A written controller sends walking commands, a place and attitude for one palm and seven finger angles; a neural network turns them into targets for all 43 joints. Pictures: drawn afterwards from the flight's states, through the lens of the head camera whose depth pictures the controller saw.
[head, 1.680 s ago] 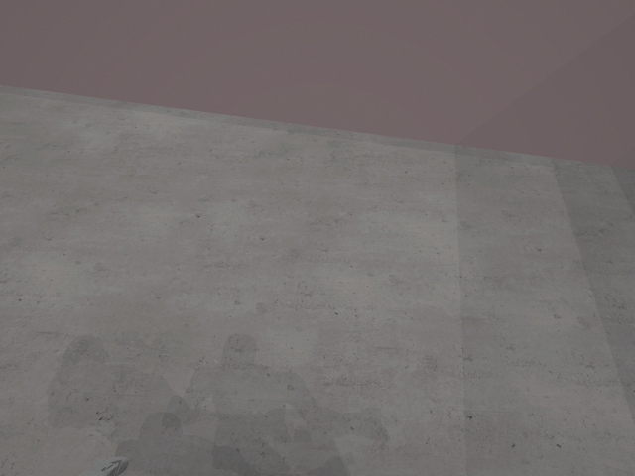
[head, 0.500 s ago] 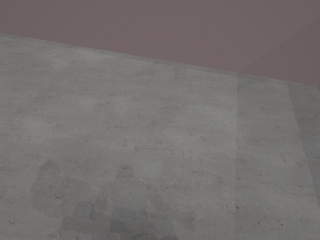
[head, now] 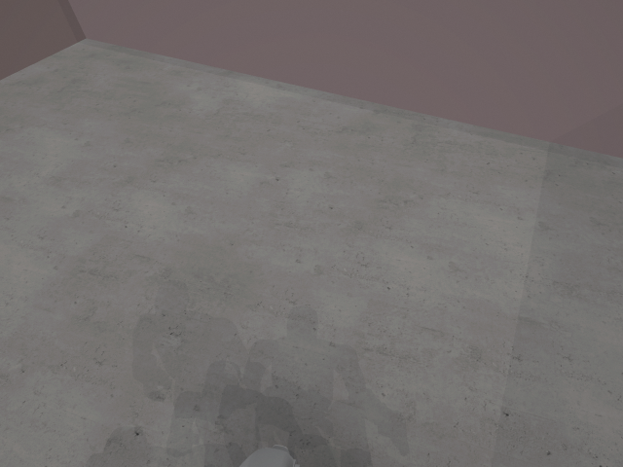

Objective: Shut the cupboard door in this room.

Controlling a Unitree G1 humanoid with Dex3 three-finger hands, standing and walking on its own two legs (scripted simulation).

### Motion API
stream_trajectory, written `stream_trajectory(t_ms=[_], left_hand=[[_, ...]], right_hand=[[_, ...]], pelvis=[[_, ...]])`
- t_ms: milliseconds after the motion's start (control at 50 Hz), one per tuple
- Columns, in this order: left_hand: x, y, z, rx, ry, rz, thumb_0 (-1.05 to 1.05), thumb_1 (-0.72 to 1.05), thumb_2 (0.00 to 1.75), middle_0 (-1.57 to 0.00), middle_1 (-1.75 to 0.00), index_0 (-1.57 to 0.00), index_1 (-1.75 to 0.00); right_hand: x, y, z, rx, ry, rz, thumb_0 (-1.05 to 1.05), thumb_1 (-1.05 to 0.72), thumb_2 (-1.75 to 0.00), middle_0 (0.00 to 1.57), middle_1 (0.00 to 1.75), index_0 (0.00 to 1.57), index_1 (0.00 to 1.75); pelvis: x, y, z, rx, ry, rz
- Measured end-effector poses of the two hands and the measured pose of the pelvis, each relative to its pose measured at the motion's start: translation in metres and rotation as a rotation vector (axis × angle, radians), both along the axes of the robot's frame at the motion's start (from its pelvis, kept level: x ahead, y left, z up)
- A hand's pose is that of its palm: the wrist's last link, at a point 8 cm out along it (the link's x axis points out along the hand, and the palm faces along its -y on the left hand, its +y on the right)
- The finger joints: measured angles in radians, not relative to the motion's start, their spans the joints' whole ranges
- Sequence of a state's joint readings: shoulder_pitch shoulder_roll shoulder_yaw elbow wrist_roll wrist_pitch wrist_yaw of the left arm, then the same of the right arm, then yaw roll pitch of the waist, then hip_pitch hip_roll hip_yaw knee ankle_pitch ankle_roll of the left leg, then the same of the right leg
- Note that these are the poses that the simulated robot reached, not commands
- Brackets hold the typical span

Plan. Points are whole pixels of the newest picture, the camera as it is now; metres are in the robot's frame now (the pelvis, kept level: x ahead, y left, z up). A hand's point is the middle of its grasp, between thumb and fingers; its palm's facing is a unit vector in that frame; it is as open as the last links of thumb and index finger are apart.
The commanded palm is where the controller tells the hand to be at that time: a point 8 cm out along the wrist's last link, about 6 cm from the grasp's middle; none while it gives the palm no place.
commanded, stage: turn or walk to find it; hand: left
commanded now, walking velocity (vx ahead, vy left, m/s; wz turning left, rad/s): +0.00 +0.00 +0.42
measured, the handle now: out of the picture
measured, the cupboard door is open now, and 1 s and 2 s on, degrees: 83 83 83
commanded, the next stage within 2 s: none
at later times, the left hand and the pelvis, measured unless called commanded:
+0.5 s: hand out of the picture -0.05 +0.25 -0.17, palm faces +0.26 -0.93 -0.25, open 7.4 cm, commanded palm none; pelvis -0.04 +0.03 +0.00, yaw +13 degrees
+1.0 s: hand out of the picture -0.10 +0.21 -0.16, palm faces +0.46 -0.86 -0.23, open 7.4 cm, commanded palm none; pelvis -0.07 +0.02 +0.00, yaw +27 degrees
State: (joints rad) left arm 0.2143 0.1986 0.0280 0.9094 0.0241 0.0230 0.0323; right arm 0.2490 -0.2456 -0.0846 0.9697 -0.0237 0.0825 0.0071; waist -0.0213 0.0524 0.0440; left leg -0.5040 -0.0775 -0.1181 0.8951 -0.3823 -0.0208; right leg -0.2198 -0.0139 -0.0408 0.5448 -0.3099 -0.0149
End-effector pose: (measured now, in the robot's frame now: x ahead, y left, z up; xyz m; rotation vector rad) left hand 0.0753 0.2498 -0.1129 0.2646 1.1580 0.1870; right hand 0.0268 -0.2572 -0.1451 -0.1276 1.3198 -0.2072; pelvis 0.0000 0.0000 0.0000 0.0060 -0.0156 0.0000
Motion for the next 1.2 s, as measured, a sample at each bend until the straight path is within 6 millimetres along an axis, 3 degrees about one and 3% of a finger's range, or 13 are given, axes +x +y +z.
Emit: stream_trajectory(t_ms=[100,180,320,380,540,660,720,840,920,1080,1200], left_hand=[[-0.036,-0.001,0.001,-0.009,0.036,0.058,0.01,0.9,0.9,-0.2,-0.3,-0.2,-0.3],[-0.062,0.002,-0.006,-0.034,0.053,0.113,0.01,0.9,0.9,-0.21,-0.3,-0.2,-0.3],[-0.119,0.03,-0.036,-0.081,0.125,0.233,0.01,0.9,0.9,-0.21,-0.3,-0.21,-0.3],[-0.137,0.04,-0.038,-0.078,0.171,0.265,0.01,0.9,0.9,-0.2,-0.3,-0.2,-0.3],[-0.139,0.046,-0.019,-0.065,0.104,0.315,0.01,0.91,0.9,-0.2,-0.3,-0.2,-0.3],[-0.13,0.031,-0.007,-0.026,0.009,0.335,0.01,0.91,0.9,-0.2,-0.3,-0.2,-0.3],[-0.135,0.018,-0.005,-0.01,-0.023,0.35,0.01,0.91,0.9,-0.2,-0.3,-0.2,-0.3],[-0.163,-0.002,-0.001,-0.036,0.001,0.407,0.01,0.9,0.9,-0.2,-0.3,-0.2,-0.3],[-0.182,-0.005,-0.008,-0.063,0.024,0.448,0.01,0.9,0.9,-0.21,-0.3,-0.2,-0.3],[-0.241,0.015,-0.041,-0.117,0.079,0.567,0.01,0.9,0.9,-0.21,-0.3,-0.21,-0.3],[-0.264,0.028,-0.033,-0.116,0.126,0.613,0.01,0.91,0.9,-0.2,-0.3,-0.2,-0.3]], right_hand=[[0.013,-0.012,0.011,-0.023,-0.021,0.048,0.01,-0.91,-0.9,0.2,0.3,0.2,0.3],[0.028,-0.006,0.016,-0.042,-0.015,0.113,0.01,-0.91,-0.9,0.19,0.3,0.2,0.3],[0.071,0.036,0.018,-0.074,-0.097,0.257,0.01,-0.91,-0.9,0.19,0.3,0.2,0.3],[0.079,0.056,0.025,-0.065,-0.138,0.293,0.01,-0.91,-0.9,0.19,0.3,0.2,0.3],[0.075,0.079,0.025,-0.012,-0.142,0.348,0.01,-0.9,-0.9,0.2,0.3,0.2,0.3],[0.065,0.066,0.006,0.031,-0.104,0.367,0.01,-0.9,-0.9,0.2,0.3,0.2,0.3],[0.062,0.054,-0.003,0.036,-0.079,0.38,0.01,-0.9,-0.9,0.2,0.3,0.2,0.3],[0.058,0.04,0.006,0.016,-0.031,0.414,0.01,-0.91,-0.9,0.2,0.3,0.2,0.3],[0.055,0.041,0.012,-0.013,0.001,0.448,0.01,-0.91,-0.9,0.2,0.3,0.2,0.3],[0.066,0.083,0.015,-0.065,-0.043,0.57,0.01,-0.91,-0.9,0.19,0.3,0.2,0.3],[0.064,0.114,0.027,-0.047,-0.081,0.617,0.01,-0.91,-0.9,0.2,0.3,0.2,0.3]], pelvis=[[-0.005,-0.002,0.006,0.02,-0.012,0.058],[-0.009,0.003,0.006,0.025,-0.007,0.103],[-0.022,0.029,-0.009,0.003,0.009,0.177],[-0.029,0.033,-0.006,0.003,0.003,0.185],[-0.04,0.033,0.004,-0.011,0.0,0.248],[-0.045,0.016,-0.002,0.002,0.003,0.304],[-0.049,0.007,-0.005,0.0,-0.003,0.337],[-0.055,0.003,0.004,0.013,-0.01,0.396],[-0.059,0.006,0.005,0.013,-0.004,0.437],[-0.079,0.03,-0.011,-0.012,0.011,0.52],[-0.086,0.036,0.001,-0.024,0.013,0.548]])
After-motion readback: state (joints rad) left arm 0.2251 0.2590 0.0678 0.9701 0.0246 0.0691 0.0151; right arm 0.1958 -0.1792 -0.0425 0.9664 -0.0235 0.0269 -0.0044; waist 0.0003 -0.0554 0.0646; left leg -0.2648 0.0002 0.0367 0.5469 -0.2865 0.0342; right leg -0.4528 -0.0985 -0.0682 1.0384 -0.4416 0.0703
